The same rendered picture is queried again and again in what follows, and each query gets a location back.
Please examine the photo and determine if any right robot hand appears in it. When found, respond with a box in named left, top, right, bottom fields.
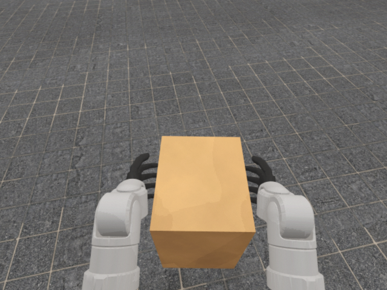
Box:
left=245, top=156, right=276, bottom=204

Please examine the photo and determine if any right robot forearm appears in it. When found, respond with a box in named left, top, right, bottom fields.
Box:
left=256, top=181, right=325, bottom=290

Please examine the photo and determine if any left robot forearm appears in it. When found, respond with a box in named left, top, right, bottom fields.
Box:
left=82, top=179, right=148, bottom=290

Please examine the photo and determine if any left robot hand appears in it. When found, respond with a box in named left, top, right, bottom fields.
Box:
left=126, top=153, right=158, bottom=199

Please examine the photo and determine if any carton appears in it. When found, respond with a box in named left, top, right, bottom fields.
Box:
left=150, top=136, right=256, bottom=269

